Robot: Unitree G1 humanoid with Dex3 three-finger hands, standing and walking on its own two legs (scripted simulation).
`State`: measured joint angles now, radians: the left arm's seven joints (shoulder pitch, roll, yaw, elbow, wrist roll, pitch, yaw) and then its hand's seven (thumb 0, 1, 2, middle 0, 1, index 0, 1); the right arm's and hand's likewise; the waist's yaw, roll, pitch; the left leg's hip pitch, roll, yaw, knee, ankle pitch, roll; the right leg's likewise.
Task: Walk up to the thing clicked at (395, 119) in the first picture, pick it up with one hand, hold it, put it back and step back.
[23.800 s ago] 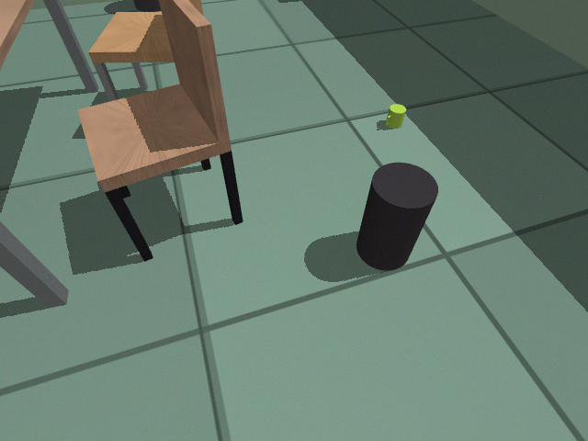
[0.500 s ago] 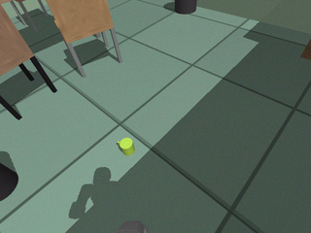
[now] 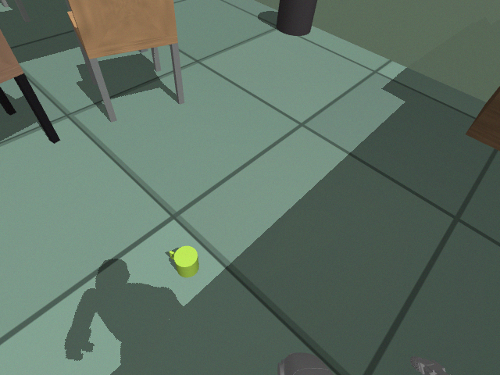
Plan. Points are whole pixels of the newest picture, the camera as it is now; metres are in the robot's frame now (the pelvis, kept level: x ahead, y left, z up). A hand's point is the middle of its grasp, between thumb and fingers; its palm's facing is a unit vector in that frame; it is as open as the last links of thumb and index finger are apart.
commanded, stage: walk up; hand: left
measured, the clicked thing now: (183, 260) +0.63 +0.22 -0.72
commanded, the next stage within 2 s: none
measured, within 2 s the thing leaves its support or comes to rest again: neither
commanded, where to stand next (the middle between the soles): +0.22 -0.01 m, yaw -3 degrees
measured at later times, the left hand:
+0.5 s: hand (114, 334) +0.21 +0.24 -0.12, palm faces -0.09 -0.90 -0.43, open 7.4 cm
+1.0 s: hand (109, 345) +0.20 +0.26 -0.16, palm faces -0.02 -0.95 -0.32, open 7.4 cm
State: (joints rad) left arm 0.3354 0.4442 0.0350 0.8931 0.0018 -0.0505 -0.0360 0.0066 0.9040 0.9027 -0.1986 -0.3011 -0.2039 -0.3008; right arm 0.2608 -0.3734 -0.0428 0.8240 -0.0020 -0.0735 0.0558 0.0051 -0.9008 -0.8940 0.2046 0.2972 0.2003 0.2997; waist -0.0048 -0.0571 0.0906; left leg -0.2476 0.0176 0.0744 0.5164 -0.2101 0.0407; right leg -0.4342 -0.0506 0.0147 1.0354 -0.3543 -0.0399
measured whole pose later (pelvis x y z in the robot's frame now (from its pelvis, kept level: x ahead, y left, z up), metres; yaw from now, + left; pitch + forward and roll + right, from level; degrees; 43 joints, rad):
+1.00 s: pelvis +0.15 +0.00 +0.00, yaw -1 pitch -3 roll -1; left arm 0.17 0.37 -0.01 1.11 0.00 0.00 -0.02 0.00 0.90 0.90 -0.20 -0.30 -0.20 -0.30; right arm 0.09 -0.35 0.01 1.06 0.00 -0.01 0.02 0.01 -0.90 -0.89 0.20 0.30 0.20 0.30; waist 0.03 -0.01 0.06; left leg -0.26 0.04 0.00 0.51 -0.21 -0.02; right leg -0.22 -0.04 -0.05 0.47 -0.21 0.03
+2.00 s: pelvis +0.17 -0.01 +0.01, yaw -1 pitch -2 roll +0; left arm 0.07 0.34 0.02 1.17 0.01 0.00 -0.01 0.00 0.90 0.90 -0.20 -0.30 -0.20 -0.30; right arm 0.07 -0.34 0.00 1.16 -0.01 -0.01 0.01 0.01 -0.90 -0.89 0.20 0.30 0.20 0.30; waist 0.00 0.01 0.05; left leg -0.15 0.03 0.01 0.33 -0.15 -0.02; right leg -0.12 -0.04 -0.04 0.32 -0.16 0.03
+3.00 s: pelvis +0.19 -0.01 +0.01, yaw -2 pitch -2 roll +0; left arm 0.10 0.35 0.00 1.13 0.01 -0.01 -0.01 0.00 0.90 0.90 -0.20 -0.30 -0.20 -0.30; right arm 0.09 -0.35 0.00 1.14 -0.01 0.00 0.01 0.01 -0.90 -0.89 0.20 0.30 0.20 0.30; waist -0.01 0.00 0.05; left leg -0.11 0.04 0.01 0.31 -0.16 -0.03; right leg -0.10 -0.04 -0.04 0.32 -0.19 0.02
